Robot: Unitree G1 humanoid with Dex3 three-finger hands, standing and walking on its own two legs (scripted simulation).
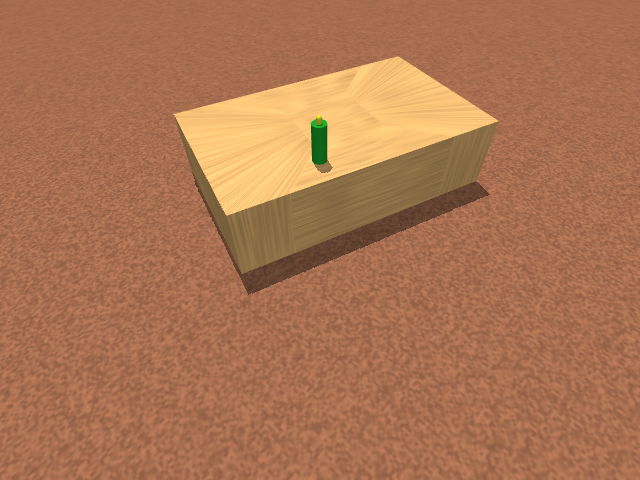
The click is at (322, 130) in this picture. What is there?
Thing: necked bottle
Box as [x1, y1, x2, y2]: [311, 115, 326, 164]
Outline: 318,115 311,122 312,161 314,163 321,164 326,161 326,121
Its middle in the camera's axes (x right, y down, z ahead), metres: +0.01 -0.39 +1.45
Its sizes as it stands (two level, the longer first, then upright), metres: 0.060 0.060 0.192
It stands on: a support 0.33 m high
